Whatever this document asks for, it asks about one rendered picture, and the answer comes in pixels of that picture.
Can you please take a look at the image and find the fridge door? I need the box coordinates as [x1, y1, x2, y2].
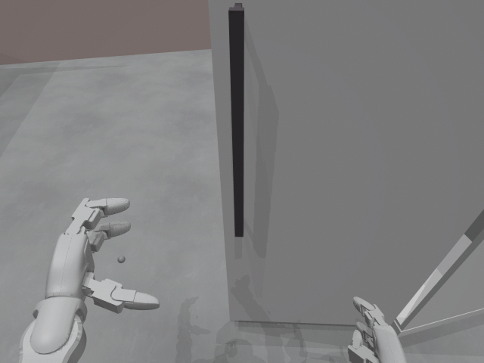
[208, 0, 484, 325]

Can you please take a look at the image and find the handle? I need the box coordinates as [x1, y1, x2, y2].
[228, 3, 244, 237]

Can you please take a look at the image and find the robot left hand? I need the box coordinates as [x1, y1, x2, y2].
[45, 198, 160, 314]

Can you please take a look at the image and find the robot right hand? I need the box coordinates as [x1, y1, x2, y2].
[348, 296, 407, 363]

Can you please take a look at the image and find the left robot forearm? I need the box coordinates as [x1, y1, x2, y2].
[19, 296, 87, 363]

